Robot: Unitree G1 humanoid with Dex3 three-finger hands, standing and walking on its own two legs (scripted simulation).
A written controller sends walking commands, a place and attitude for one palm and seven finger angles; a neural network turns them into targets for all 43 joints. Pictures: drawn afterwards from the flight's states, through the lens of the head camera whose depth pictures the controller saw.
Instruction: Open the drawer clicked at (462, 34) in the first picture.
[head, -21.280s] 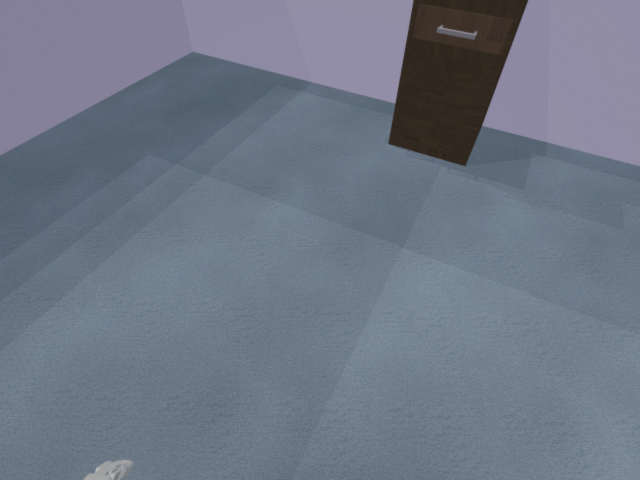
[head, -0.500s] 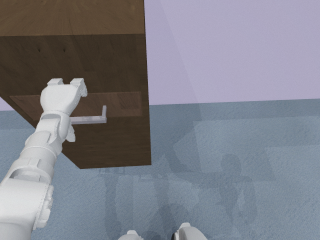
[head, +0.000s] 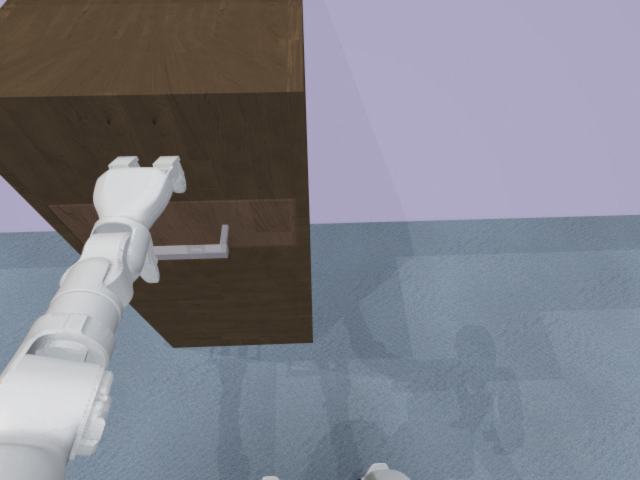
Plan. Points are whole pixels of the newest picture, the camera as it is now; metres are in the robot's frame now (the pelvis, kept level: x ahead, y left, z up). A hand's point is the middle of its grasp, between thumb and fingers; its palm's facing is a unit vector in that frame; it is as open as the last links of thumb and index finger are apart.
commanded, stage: lift the hand off the handle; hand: left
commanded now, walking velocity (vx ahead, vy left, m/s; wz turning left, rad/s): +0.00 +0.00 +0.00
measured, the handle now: (180, 242) +0.50 +0.23 -0.09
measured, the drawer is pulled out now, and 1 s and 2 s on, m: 0.00 0.00 0.00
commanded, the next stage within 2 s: draw the hand back to the body in 0.02 s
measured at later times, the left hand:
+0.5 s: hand (118, 238) +0.40 +0.24 +0.07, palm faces +0.00 -0.03 -1.00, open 13.8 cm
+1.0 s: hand (84, 278) +0.30 +0.21 +0.16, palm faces +0.32 -0.91 -0.28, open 13.0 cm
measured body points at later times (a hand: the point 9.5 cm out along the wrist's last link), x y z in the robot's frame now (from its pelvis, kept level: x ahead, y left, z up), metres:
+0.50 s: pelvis +0.01 +0.00 +0.02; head +0.05 -0.03 +0.46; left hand +0.39 +0.24 +0.12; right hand +0.10 -0.27 -0.12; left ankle -0.02 +0.09 -0.71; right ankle +0.02 -0.12 -0.71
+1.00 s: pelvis +0.02 -0.02 +0.03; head +0.01 -0.03 +0.48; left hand +0.27 +0.25 +0.17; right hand +0.22 -0.21 -0.05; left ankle -0.02 +0.09 -0.71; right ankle +0.02 -0.12 -0.71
